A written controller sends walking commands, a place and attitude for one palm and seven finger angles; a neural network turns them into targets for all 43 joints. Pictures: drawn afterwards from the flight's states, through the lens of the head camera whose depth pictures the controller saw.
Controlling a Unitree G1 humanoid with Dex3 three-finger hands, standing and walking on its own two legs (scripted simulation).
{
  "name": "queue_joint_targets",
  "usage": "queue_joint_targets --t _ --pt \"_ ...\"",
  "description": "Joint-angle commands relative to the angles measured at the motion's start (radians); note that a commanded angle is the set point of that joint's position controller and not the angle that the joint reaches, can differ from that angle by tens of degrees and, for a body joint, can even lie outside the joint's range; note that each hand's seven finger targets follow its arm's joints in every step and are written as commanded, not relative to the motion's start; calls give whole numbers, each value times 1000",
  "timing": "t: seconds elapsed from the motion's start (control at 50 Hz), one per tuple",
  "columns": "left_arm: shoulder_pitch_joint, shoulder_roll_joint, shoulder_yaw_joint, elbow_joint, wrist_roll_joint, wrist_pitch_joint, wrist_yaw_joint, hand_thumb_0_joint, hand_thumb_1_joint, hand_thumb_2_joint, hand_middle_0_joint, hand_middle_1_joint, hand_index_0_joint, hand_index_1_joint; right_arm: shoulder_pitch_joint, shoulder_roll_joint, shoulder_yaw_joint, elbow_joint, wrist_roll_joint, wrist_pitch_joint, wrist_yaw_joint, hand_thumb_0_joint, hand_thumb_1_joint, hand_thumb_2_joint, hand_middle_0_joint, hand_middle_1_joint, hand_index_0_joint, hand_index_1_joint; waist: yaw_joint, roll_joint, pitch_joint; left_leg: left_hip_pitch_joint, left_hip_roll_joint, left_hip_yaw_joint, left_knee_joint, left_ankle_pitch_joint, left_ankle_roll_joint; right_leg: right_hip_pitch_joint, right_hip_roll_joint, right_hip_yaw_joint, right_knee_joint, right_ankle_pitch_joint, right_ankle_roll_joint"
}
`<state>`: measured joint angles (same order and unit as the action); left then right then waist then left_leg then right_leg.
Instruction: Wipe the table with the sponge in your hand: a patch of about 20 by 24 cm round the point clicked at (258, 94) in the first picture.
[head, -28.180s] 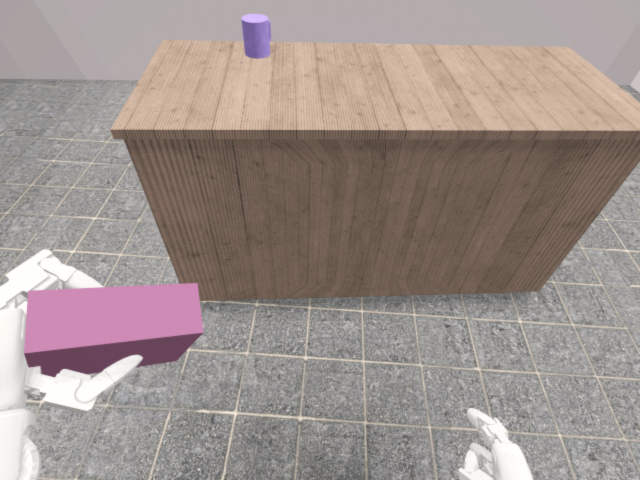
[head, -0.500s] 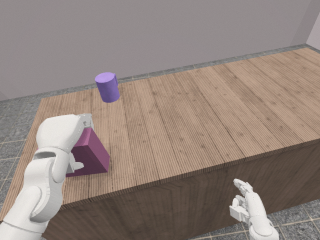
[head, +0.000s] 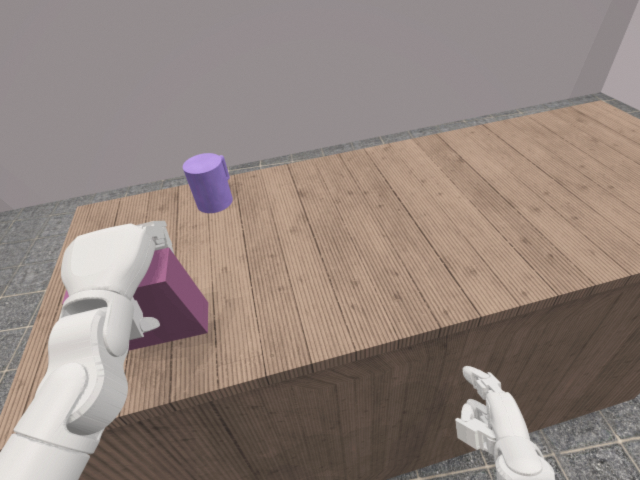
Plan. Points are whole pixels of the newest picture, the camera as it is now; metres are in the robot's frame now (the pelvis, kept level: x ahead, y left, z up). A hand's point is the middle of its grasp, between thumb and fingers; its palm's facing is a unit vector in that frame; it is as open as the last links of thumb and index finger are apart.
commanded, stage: move the sponge above the wiping area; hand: left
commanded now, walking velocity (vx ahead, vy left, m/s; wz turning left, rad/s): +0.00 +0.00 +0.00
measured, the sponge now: (153, 311) +0.27 +0.28 +0.09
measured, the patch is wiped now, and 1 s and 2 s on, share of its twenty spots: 0.00 0.05 0.05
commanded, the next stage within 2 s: none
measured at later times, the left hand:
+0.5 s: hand (134, 274) +0.28 +0.28 +0.15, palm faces +0.13 -0.05 -0.99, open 9.5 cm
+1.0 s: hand (130, 279) +0.27 +0.28 +0.15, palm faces +0.14 -0.08 -0.99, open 9.5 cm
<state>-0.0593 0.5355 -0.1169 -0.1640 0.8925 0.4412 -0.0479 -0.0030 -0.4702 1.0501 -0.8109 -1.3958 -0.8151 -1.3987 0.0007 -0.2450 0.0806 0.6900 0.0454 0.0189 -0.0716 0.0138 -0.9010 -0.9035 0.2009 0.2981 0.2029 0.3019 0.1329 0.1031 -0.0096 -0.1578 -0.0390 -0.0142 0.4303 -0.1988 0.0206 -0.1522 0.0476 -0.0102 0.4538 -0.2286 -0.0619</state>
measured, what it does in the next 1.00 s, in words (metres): stands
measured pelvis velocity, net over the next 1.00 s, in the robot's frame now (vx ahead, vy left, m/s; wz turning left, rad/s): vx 0.00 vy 0.00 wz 0.00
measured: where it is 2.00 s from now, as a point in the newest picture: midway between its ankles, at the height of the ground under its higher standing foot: outside the picture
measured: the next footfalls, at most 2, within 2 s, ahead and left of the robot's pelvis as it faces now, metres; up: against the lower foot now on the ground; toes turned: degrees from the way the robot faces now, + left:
none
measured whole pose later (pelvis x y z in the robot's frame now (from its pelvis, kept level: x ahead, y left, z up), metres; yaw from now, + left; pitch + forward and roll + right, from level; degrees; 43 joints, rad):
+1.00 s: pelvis +0.00 +0.00 +0.00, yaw +0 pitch -4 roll +1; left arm -0.11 0.51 -0.08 -0.09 0.87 0.52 -0.07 0.00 -0.47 1.05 -0.80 -1.40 -0.81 -1.40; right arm -0.02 -0.25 0.08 0.68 0.07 0.03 -0.07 0.01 -0.90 -0.90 0.20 0.30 0.20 0.30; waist 0.12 0.12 -0.02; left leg -0.18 -0.04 -0.02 0.43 -0.19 0.02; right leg -0.17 0.05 -0.01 0.45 -0.22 -0.06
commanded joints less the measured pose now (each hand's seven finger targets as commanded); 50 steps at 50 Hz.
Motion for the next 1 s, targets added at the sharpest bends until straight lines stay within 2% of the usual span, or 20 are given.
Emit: queue_joint_targets --t 0.0,0.02,0.1,0.12,0.2,0.22,0.24,0.3,0.32,0.4,0.42,0.52,0.58,0.7,0.76,0.8,0.82,0.9,0.92,0.98 --pt "-222 197 195 -103 -5 73 42 0 100 1300 -1200 -1600 -1200 -1600 -285 -100 -38 -183 15 -49 8 0 -900 -900 200 300 200 300 13 -52 -140 30 6 -73 -51 163 -1 10 -36 138 -102 115 -33" --pt "-216 141 136 -100 -16 89 20 0 100 1300 -1200 -1600 -1200 -1600 -273 -104 -37 -193 15 -39 9 0 -900 -900 200 300 200 300 -2 -64 -142 13 9 -60 -50 154 3 18 -43 101 -100 128 -20" --pt "-221 170 121 -107 2 105 -29 0 100 1300 -1200 -1600 -1200 -1600 -276 -108 -34 -206 27 -31 0 0 -900 -900 200 300 200 300 -24 -105 -139 16 6 -60 -38 99 13 -22 -36 130 -106 53 -11" --pt "-255 123 58 -112 9 102 -44 0 100 1300 -1200 -1600 -1200 -1600 -267 -106 -28 -221 23 -31 -4 0 -900 -900 200 300 200 300 -31 -84 -149 10 5 -55 -39 85 19 -15 -44 96 -101 48 -4" --pt "-429 307 173 -170 86 17 -26 0 100 1300 -1200 -1600 -1200 -1600 -255 -111 -34 -206 11 -47 -27 0 -900 -900 200 300 200 300 -27 -55 -226 57 -7 -66 -23 70 26 -12 -35 151 -106 -15 -16" --pt "-451 271 150 -220 81 -18 -17 0 100 1300 -1200 -1600 -1200 -1600 -245 -94 -33 -227 2 -63 -33 0 -900 -900 200 300 200 300 -15 -31 -286 74 -15 -61 -14 114 33 35 -43 123 -92 34 -15" --pt "-439 324 213 -201 83 -53 6 0 100 1300 -1200 -1600 -1200 -1600 -226 -91 -37 -208 -1 -74 -37 0 -900 -900 200 300 200 300 -10 -30 -303 93 -17 -66 -8 142 29 37 -40 138 -96 49 -18" --pt "-377 351 289 -132 39 -84 48 0 100 1300 -1200 -1600 -1200 -1600 -214 -100 -43 -179 0 -82 -37 0 -900 -900 200 300 200 300 2 -14 -257 87 -17 -73 -13 160 18 38 -35 173 -109 100 -33" --pt "-378 267 235 -92 24 -76 52 0 100 1300 -1200 -1600 -1200 -1600 -210 -92 -43 -178 0 -80 -33 0 -900 -900 200 300 200 300 -8 -34 -230 64 -14 -59 -10 174 17 43 -44 138 -105 144 -26" --pt "-301 283 259 -14 -2 8 55 0 100 1300 -1200 -1600 -1200 -1600 -249 -115 -49 -167 14 -59 -12 0 -900 -900 200 300 200 300 8 -39 -152 17 -9 -56 -21 148 3 18 -51 179 -109 130 -27" --pt "-289 220 195 -11 -4 34 40 0 100 1300 -1200 -1600 -1200 -1600 -245 -116 -49 -181 13 -52 -8 0 -900 -900 200 300 200 300 0 -44 -178 -1 -7 -46 -21 154 6 46 -58 141 -95 154 -18" --pt "-170 193 142 -99 -14 74 -43 0 100 1300 -1200 -1600 -1200 -1600 -257 -118 -46 -221 18 -39 1 0 -900 -900 200 300 200 300 -12 -100 -211 -1 -6 -45 7 178 24 63 -62 131 -60 223 1" --pt "-234 241 161 -177 9 24 -57 0 100 1300 -1200 -1600 -1200 -1600 -238 -110 -45 -226 16 -42 -7 0 -900 -900 200 300 200 300 -22 -109 -219 26 -7 -56 11 162 31 27 -61 135 -68 177 8" --pt "-373 356 286 -261 44 -102 48 0 100 1300 -1200 -1600 -1200 -1600 -223 -99 -51 -200 -1 -86 -31 0 -900 -900 200 300 200 300 -2 5 -223 101 -11 -78 -1 147 22 -12 -36 177 -108 64 -31" --pt "-363 249 222 -154 25 -78 82 0 100 1300 -1200 -1600 -1200 -1600 -207 -95 -53 -179 2 -82 -21 0 -900 -900 200 300 200 300 -8 1 -190 74 -5 -77 -30 148 6 -13 -40 127 -118 67 -25" --pt "-374 277 250 -109 17 -27 92 0 100 1300 -1200 -1600 -1200 -1600 -252 -102 -50 -173 14 -77 -17 0 -900 -900 200 300 200 300 5 -11 -161 59 -5 -74 -44 121 3 -18 -37 158 -121 40 -36" --pt "-357 205 190 -85 4 -3 83 0 100 1300 -1200 -1600 -1200 -1600 -248 -100 -51 -178 11 -72 -13 0 -900 -900 200 300 200 300 1 -26 -181 40 -1 -62 -43 124 4 8 -46 118 -111 64 -25" --pt "-290 198 164 -76 -6 63 27 0 100 1300 -1200 -1600 -1200 -1600 -282 -106 -42 -190 25 -55 -9 0 -900 -900 200 300 200 300 -3 -71 -177 30 -1 -63 -50 110 5 4 -41 136 -108 55 -18" --pt "-277 127 95 -88 -11 74 4 0 100 1300 -1200 -1600 -1200 -1600 -274 -103 -38 -205 23 -50 -6 0 -900 -900 200 300 200 300 -9 -68 -192 23 1 -59 -52 116 9 18 -45 92 -99 77 -10" --pt "-271 140 78 -135 15 75 -31 0 100 1300 -1200 -1600 -1200 -1600 -267 -103 -39 -211 23 -40 0 0 -900 -900 200 300 200 300 -17 -80 -211 33 3 -66 -45 126 13 13 -44 89 -85 94 -4"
